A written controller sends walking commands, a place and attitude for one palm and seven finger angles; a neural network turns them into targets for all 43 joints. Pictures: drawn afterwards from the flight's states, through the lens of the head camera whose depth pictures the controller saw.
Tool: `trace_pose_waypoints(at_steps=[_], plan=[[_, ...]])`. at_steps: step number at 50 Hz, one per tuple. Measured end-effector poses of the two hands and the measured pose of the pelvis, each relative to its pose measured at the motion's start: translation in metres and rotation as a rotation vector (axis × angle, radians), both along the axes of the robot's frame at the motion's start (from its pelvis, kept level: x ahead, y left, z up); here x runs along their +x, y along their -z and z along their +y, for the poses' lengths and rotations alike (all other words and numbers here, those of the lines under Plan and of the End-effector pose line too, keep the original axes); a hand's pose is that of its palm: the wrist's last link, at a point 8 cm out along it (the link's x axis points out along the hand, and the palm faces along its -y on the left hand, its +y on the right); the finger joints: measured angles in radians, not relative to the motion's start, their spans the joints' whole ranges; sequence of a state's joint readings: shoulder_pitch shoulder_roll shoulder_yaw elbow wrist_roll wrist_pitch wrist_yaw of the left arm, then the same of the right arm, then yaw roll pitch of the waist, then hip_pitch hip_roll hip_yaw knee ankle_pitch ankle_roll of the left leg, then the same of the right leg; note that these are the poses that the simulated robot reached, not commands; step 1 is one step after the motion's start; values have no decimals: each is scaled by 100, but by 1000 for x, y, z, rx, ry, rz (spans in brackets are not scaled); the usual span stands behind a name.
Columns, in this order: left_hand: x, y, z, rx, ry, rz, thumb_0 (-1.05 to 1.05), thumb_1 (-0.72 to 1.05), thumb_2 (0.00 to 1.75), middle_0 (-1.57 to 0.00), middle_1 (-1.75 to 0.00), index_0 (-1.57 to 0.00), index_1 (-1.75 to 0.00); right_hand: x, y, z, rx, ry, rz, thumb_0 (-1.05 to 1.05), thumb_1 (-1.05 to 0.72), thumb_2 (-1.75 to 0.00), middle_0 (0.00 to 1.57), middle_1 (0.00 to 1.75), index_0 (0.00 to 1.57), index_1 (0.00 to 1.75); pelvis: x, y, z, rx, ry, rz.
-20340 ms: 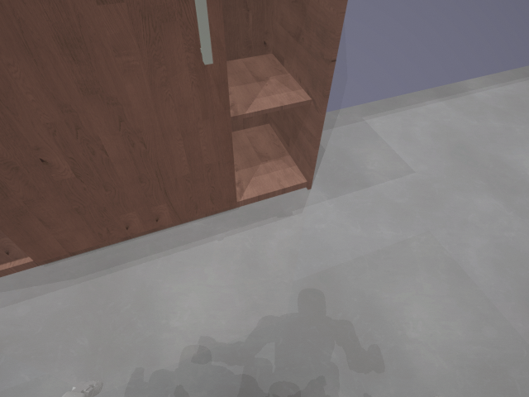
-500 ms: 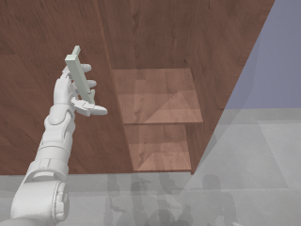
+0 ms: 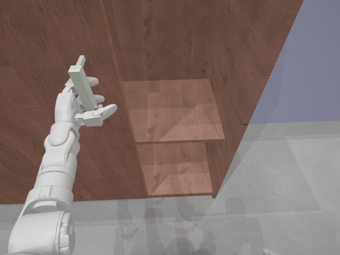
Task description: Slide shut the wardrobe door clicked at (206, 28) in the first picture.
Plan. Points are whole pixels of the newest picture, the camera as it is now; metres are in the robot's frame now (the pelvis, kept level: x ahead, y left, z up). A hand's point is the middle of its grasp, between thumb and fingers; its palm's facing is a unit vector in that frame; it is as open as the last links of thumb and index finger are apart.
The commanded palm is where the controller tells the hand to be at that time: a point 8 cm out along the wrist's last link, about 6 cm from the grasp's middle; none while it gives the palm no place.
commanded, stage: grip the handle and tug to test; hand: left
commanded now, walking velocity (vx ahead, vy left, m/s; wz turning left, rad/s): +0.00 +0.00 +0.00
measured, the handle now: (90, 93) +0.48 +0.21 +0.12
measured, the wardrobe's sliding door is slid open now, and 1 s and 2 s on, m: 0.38 0.38 0.33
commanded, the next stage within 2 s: tug the door sideways, standing still in 0.98 s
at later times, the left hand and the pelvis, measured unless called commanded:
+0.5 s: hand (94, 107) +0.42 +0.19 +0.13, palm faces +0.07 -1.00 +0.00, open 5.9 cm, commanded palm +0.40 +0.23 +0.13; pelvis +0.00 +0.00 +0.00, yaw +0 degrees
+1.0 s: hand (95, 108) +0.42 +0.18 +0.13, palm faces +0.08 -1.00 +0.00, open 6.0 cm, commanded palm +0.36 +0.23 +0.13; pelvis +0.02 +0.00 +0.00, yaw -3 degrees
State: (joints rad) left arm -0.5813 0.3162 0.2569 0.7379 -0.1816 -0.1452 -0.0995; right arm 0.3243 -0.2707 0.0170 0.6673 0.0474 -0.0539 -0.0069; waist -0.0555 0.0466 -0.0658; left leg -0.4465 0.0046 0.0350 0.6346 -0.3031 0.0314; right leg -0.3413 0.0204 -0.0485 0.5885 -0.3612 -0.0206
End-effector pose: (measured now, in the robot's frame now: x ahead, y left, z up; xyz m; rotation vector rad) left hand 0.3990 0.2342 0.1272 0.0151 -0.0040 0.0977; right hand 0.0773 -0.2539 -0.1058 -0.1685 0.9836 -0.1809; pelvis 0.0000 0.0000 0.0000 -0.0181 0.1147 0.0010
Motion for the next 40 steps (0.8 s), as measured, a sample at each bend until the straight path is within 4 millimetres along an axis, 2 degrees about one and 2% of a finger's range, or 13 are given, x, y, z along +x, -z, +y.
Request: trace_pose_waypoints(at_steps=[13, 24, 40], plan=[[0, 0, 3, -8, 7, 1, 0, 70, 82, -37, -136, -36, -137, 15, -2, 2, -3, -6, -8, 1, -91, -89, 20, 30, 20, 30, 6, -1, 1, 0, -2, 0], [1, 0, 4, -17, 27, 7, 1, 69, 80, -36, -137, -37, -137, 18, -4, 3, -13, -10, -11, 1, -91, -89, 20, 30, 20, 30, 4, -1, 0, -1, -5, -1], [0, -1, 1, -10, 5, 7, 0, 71, 82, -33, -139, -33, -139, -4, -2, 2, 3, 23, 3, 1, -91, -89, 20, 30, 20, 30, 0, -1, 1, -1, 10, 1]])
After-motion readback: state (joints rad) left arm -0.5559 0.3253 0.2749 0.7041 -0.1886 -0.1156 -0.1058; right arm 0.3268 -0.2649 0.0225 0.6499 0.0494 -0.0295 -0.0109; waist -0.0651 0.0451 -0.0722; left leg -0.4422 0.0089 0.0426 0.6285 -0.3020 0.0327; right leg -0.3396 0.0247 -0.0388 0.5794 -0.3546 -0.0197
